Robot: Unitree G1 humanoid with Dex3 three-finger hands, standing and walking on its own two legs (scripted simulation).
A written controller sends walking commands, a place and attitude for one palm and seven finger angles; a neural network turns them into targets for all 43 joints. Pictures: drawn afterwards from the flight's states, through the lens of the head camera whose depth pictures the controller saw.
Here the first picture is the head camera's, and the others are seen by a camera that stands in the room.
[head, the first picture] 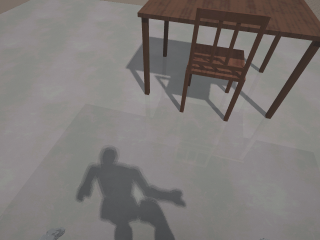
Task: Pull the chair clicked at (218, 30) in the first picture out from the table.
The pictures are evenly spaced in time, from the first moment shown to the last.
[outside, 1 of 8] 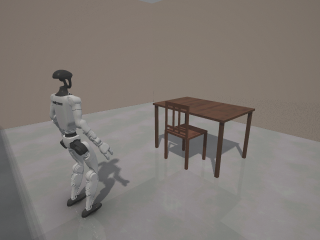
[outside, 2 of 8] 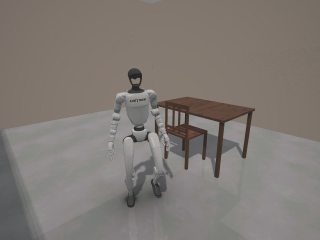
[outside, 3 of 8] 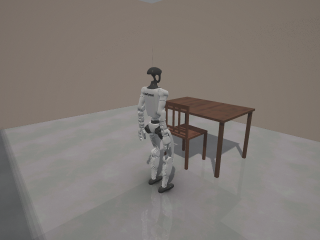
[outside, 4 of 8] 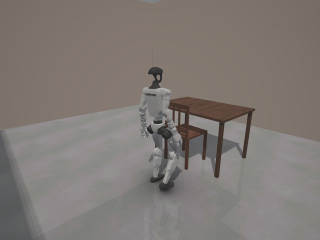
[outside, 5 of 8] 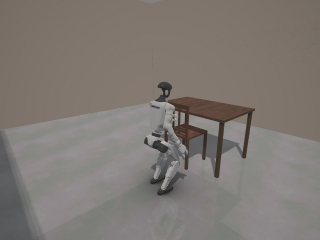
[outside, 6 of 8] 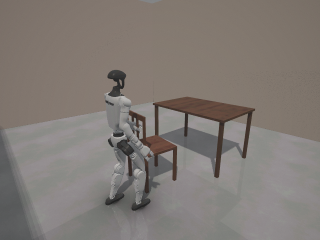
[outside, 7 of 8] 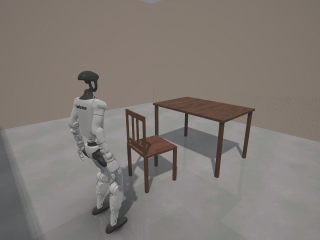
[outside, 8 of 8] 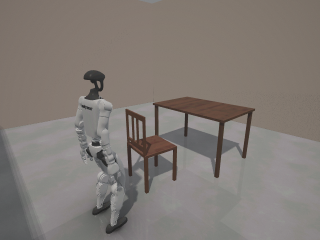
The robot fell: no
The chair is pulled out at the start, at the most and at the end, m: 0.00 0.65 0.65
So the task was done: yes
